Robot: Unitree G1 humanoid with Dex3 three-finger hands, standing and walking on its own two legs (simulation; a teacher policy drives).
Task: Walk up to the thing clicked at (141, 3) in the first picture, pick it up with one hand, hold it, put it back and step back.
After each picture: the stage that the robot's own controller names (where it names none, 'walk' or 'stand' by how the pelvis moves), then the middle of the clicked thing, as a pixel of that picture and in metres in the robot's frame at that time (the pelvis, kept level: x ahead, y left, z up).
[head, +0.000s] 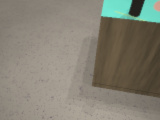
stand; out of the picture +0.92 -0.29 +0.12
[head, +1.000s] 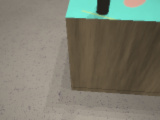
walk; out of the picture +0.84 -0.06 +0.14
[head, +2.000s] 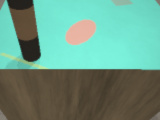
walk; (26, 29) +0.47 +0.22 +0.15
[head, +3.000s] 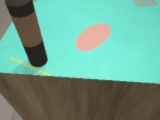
stand; (30, 36) +0.45 +0.20 +0.15
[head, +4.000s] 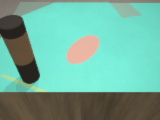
stand; (22, 54) +0.41 +0.22 +0.12
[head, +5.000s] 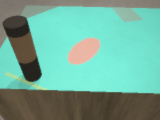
stand; (25, 53) +0.43 +0.22 +0.11
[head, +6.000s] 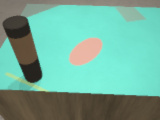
stand; (26, 53) +0.42 +0.22 +0.11
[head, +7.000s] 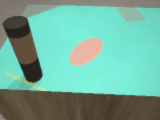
stand; (26, 53) +0.42 +0.22 +0.11
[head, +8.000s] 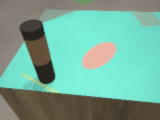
rise first; (40, 55) +0.42 +0.20 +0.12
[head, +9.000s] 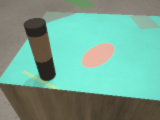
go down; (42, 52) +0.45 +0.19 +0.12
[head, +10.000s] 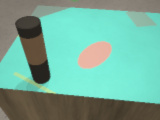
go down; (36, 54) +0.42 +0.18 +0.12
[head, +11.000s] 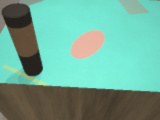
close in; (26, 45) +0.44 +0.19 +0.13
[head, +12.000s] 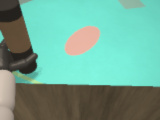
close; (18, 41) +0.44 +0.20 +0.15
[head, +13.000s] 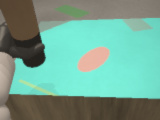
lift; (23, 26) +0.34 +0.16 +0.32
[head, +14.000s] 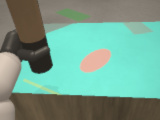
hold; (31, 30) +0.35 +0.15 +0.30
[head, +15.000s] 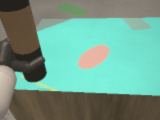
hold; (24, 40) +0.33 +0.17 +0.28
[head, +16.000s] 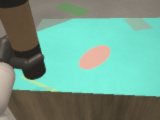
hold; (23, 37) +0.33 +0.17 +0.29
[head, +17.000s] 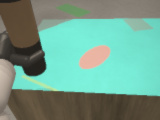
crouch; (24, 33) +0.33 +0.16 +0.30
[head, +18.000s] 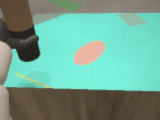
crouch; (19, 20) +0.40 +0.18 +0.29
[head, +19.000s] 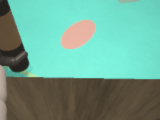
lower; (8, 38) +0.44 +0.22 +0.15
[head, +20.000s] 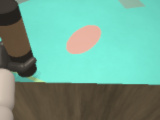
lower; (17, 44) +0.42 +0.20 +0.16
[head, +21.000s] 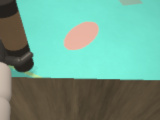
lower; (14, 38) +0.44 +0.21 +0.16
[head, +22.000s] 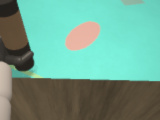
lower; (15, 37) +0.44 +0.21 +0.16
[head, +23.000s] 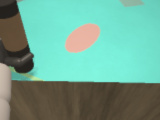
loosen; (15, 39) +0.44 +0.21 +0.16
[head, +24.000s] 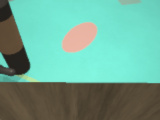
withdraw; (9, 41) +0.43 +0.21 +0.15
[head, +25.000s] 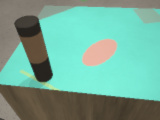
sink last; (37, 53) +0.42 +0.20 +0.13
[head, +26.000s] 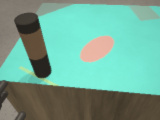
stand; (36, 49) +0.44 +0.21 +0.12
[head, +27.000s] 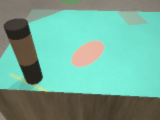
stand; (26, 55) +0.43 +0.22 +0.12
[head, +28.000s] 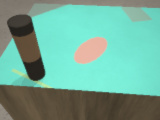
stand; (29, 51) +0.43 +0.21 +0.12
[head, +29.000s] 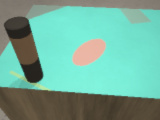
stand; (27, 54) +0.42 +0.22 +0.11
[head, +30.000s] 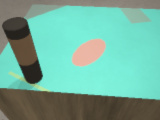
stand; (26, 54) +0.42 +0.22 +0.11
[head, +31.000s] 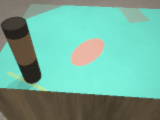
stand; (25, 54) +0.42 +0.22 +0.11
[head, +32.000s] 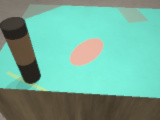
walk; (24, 54) +0.42 +0.23 +0.11
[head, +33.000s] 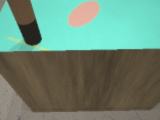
walk; (24, 14) +0.54 +0.24 +0.14
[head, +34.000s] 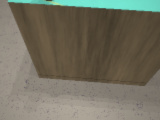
walk; out of the picture +0.81 +0.20 +0.15
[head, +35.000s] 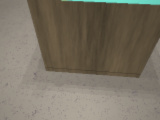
stand; out of the picture +1.05 +0.24 +0.14
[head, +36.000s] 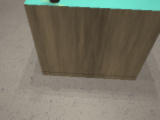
stand; out of the picture +1.04 +0.22 +0.12
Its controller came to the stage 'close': yes
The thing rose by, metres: 0.22
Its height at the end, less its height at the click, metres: +0.00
